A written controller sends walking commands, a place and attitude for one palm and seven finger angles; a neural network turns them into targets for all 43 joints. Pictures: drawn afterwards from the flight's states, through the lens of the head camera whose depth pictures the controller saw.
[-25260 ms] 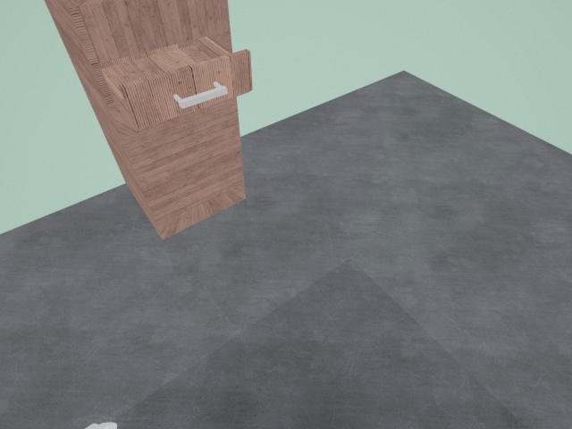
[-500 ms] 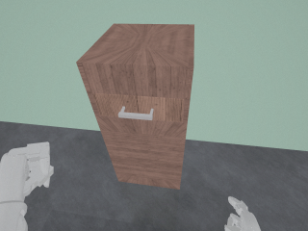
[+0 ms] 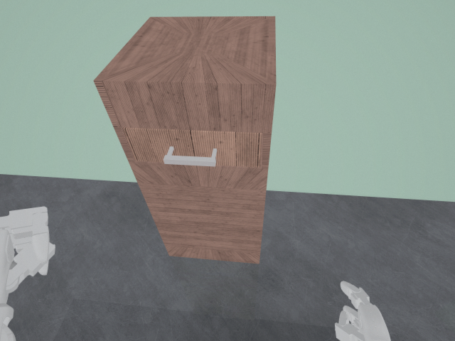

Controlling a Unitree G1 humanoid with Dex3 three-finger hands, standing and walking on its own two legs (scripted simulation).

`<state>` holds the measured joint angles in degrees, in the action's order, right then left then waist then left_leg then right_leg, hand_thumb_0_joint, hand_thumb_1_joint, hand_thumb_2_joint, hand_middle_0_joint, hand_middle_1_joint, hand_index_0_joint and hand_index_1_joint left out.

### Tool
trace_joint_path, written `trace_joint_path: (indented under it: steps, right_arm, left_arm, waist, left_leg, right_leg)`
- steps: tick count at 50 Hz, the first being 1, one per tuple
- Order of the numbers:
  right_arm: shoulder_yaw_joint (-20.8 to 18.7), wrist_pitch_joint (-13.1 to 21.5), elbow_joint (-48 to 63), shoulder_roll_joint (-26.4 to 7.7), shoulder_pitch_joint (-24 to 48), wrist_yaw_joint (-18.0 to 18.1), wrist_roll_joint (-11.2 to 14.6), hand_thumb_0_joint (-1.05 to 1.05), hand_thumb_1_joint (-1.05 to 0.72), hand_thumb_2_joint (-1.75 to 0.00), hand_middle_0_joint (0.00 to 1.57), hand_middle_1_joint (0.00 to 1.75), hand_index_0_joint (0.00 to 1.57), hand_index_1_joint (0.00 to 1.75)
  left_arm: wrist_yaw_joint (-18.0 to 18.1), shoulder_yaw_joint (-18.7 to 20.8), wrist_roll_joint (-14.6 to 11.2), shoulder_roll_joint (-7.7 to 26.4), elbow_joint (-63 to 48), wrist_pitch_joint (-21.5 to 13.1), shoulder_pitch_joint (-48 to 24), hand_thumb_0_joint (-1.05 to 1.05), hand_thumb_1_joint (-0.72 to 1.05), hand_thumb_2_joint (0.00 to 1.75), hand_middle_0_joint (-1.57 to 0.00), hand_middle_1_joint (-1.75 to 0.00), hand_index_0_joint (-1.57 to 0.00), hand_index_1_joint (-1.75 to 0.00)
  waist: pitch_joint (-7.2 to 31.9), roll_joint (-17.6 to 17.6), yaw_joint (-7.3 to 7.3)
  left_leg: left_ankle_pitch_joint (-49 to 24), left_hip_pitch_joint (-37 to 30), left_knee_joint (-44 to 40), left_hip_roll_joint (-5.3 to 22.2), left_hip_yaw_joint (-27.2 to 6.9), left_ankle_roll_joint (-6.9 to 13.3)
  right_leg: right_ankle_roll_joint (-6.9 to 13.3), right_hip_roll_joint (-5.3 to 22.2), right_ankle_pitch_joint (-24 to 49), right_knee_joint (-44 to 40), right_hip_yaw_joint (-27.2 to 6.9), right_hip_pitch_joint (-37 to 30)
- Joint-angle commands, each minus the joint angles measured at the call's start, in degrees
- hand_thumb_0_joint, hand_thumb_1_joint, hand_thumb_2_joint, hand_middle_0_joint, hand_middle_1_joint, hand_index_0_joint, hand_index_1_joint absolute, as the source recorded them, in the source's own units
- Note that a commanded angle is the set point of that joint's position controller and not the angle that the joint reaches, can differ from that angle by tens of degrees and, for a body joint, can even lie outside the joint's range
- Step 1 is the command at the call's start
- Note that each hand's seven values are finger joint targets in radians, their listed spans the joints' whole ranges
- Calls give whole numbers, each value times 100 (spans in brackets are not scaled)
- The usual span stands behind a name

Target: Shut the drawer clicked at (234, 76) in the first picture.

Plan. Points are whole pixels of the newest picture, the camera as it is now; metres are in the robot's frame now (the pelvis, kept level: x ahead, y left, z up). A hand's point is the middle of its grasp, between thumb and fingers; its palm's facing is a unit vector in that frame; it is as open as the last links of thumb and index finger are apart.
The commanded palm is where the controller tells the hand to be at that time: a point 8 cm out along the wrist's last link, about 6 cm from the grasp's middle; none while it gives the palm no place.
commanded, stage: step back with the hand held close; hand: left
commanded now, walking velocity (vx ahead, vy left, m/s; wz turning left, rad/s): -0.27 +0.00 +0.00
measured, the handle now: (191, 155) +0.59 +0.16 -0.05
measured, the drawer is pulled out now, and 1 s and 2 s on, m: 0.00 0.00 0.00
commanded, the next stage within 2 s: stop stepping back and stand still in 1.06 s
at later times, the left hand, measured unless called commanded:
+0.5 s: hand (21, 303) +0.13 +0.25 +0.15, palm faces +0.35 -0.80 -0.50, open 3.2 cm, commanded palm +0.07 +0.29 +0.17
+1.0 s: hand out of the picture +0.09 +0.23 +0.15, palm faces +0.21 -0.85 -0.49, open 3.2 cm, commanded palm +0.01 +0.28 +0.17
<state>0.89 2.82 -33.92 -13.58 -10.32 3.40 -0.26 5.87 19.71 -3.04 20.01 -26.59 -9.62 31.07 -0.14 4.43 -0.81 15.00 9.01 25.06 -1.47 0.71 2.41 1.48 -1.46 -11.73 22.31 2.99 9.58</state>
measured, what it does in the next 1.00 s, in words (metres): walks backwards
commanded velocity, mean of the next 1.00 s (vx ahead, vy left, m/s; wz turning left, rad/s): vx -0.32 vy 0.00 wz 0.00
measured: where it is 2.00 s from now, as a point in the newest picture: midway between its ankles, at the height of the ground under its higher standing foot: outside the picture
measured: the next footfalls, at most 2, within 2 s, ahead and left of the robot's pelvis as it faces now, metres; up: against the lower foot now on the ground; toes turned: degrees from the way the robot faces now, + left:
right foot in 1.08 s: -0.22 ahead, -0.10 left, +0.00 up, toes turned +5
left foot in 1.42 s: -0.24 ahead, +0.10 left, +0.00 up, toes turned +4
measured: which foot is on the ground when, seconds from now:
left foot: down 0.00-1.00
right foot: down 0.00-0.66, up 0.68-1.00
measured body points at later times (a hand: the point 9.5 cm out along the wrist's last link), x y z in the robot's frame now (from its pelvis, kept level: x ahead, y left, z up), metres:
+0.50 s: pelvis -0.06 +0.01 -0.01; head -0.05 +0.00 +0.44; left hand +0.11 +0.29 +0.18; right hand +0.13 -0.22 -0.09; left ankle -0.02 +0.09 -0.74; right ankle +0.00 -0.10 -0.74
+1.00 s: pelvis -0.13 +0.01 +0.00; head -0.05 +0.04 +0.44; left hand +0.08 +0.28 +0.17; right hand +0.07 -0.21 -0.08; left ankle -0.02 +0.09 -0.74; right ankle -0.28 -0.11 -0.72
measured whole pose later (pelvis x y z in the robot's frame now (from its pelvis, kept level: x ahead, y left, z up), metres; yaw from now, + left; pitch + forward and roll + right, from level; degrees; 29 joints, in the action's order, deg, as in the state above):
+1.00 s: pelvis -0.13 +0.01 +0.00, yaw -2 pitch +9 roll -2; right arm 0.9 7.6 -34.6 -9.0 -5.9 2.0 -2.3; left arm 6.8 21.2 -2.7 26.0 -37.2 -14.1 34.9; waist -1.0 -2.1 -0.7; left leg -2.4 27.7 16.7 -0.2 1.8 3.1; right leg -0.8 -2.8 -24.3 31.4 -1.6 10.9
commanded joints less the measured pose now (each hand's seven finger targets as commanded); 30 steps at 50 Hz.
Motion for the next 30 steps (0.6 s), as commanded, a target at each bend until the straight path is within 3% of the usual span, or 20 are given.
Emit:
trace_joint_path:
  steps: [1, 5, 6, 7, 10, 12, 13, 17, 19, 21, 23, 25, 26, 28, 30]
  right_arm:
    - [-350, 60, 961, -636, 556, 40, 29, 0, -90, -90, 20, 30, 20, 30]
    - [-389, -38, 1133, -594, 592, 103, 73, 0, -90, -90, 20, 30, 20, 30]
    - [-400, -52, 1149, -611, 563, 116, 74, 0, -90, -90, 20, 30, 20, 30]
    - [-398, -49, 1164, -627, 615, 147, 73, 0, -90, -90, 20, 30, 20, 30]
    - [-402, -63, 1182, -605, 562, 181, 72, 0, -90, -90, 20, 30, 20, 30]
    - [-417, -37, 1170, -658, 551, 209, 54, 0, -90, -90, 20, 30, 20, 30]
    - [-417, -26, 1146, -639, 534, 215, 62, 0, -90, -90, 20, 30, 20, 30]
    - [-433, 36, 1177, -722, 565, 228, 39, 0, -90, -90, 20, 30, 20, 30]
    - [-421, 51, 1201, -709, 566, 219, 57, 0, -90, -90, 20, 30, 20, 30]
    - [-432, 73, 1220, -705, 520, 203, 54, 0, -90, -90, 20, 30, 20, 30]
    - [-450, 100, 1198, -664, 457, 183, 44, 0, -90, -90, 20, 30, 20, 30]
    - [-468, 123, 1112, -637, 282, 133, 43, 0, -90, -90, 20, 30, 20, 30]
    - [-442, 124, 1063, -574, 252, 122, 17, 0, -90, -90, 20, 30, 20, 30]
    - [-404, 143, 1019, -539, 259, 136, 8, 0, -90, -90, 20, 30, 20, 30]
    - [-400, 173, 1032, -599, 310, 185, 2, 0, -90, -90, 20, 30, 20, 30]
  left_arm:
    - [93, 584, -37, 895, -1128, -374, 414, 0, 90, 90, -140, -160, -140, -160]
    - [168, 865, -76, 1176, -1520, -418, 605, 0, 90, 90, -140, -160, -140, -160]
    - [180, 879, -72, 1205, -1623, -428, 580, 0, 90, 90, -140, -160, -140, -160]
    - [193, 934, -78, 1292, -1729, -430, 538, 0, 90, 90, -140, -160, -140, -160]
    - [214, 830, -49, 1180, -1649, -407, 598, 0, 90, 90, -140, -160, -140, -160]
    - [217, 782, -15, 1140, -1664, -415, 473, 0, 90, 90, -140, -160, -140, -160]
    - [224, 773, 6, 1118, -1559, -418, 478, 0, 90, 90, -140, -160, -140, -160]
    - [227, 753, 96, 1065, -1463, -452, 344, 0, 90, 90, -140, -160, -140, -160]
    - [238, 738, 158, 1027, -1361, -476, 288, 0, 90, 90, -140, -160, -140, -160]
    - [254, 753, 202, 1028, -1342, -506, 192, 0, 90, 90, -140, -160, -140, -160]
    - [278, 791, 205, 1090, -1458, -561, 130, 0, 90, 90, -140, -160, -140, -160]
    - [332, 729, 148, 1096, -1660, -648, 125, 0, 90, 90, -140, -160, -140, -160]
    - [378, 749, 132, 1154, -1725, -675, 105, 0, 90, 90, -140, -160, -140, -160]
    - [444, 747, 113, 1166, -1821, -712, 195, 0, 90, 90, -140, -160, -140, -160]
    - [490, 794, 125, 1191, -1953, -760, 329, 0, 90, 90, -140, -160, -140, -160]
  waist:
    - [821, -361, 23]
    - [1225, -372, -15]
    - [1230, -383, -4]
    - [1264, -154, -20]
    - [1029, -82, -3]
    - [882, 33, 16]
    - [758, -69, 24]
    - [444, -26, 22]
    - [222, -189, 45]
    - [53, -493, 72]
    - [97, -825, 107]
    - [261, -1071, 167]
    - [331, -1212, 180]
    - [476, -955, 215]
    - [527, -386, 204]
  left_leg:
    - [-1928, 190, -214, 469, -455, -18]
    - [-2300, 323, -167, 508, -479, -31]
    - [-2373, 381, -151, 517, -507, -44]
    - [-2404, 408, -167, 526, -518, -35]
    - [-2264, 616, -283, 616, -598, 0]
    - [-1867, 849, -390, 668, -675, 59]
    - [-1660, 983, -456, 701, -714, 73]
    - [-107, 1993, -843, 838, -923, 255]
    - [962, 2554, -927, 859, -960, 341]
    - [1575, 2811, -722, 726, -927, 361]
    - [1531, 2429, -125, 480, -747, 277]
    - [1059, 1357, 886, 215, -512, 76]
    - [841, 988, 1153, 169, -449, 8]
    - [606, 694, 1009, 210, -460, -1]
    - [742, 853, 334, 398, -715, 91]
  right_leg:
    - [-19, 642, 1697, -31, -563, -316]
    - [-82, 600, 2063, 301, -494, -493]
    - [-86, 576, 2114, 368, -482, -509]
    - [-96, 562, 2125, 431, -497, -488]
    - [-149, 465, 1820, 570, -455, -350]
    - [-163, 416, 1524, 602, -493, -304]
    - [-170, 391, 1365, 624, -493, -273]
    - [-184, 310, 852, 888, -598, -618]
    - [-177, 338, 462, 899, -731, -709]
    - [-134, 441, -93, 592, -956, -533]
    - [-5, 702, -761, -42, -1342, 25]
    - [268, 1181, -1486, -677, -1629, 1174]
    - [350, 1345, -1632, -810, -1612, 1541]
    - [340, 1332, -1338, -627, -1336, 1652]
    - [137, 937, -1145, -171, -974, 1454]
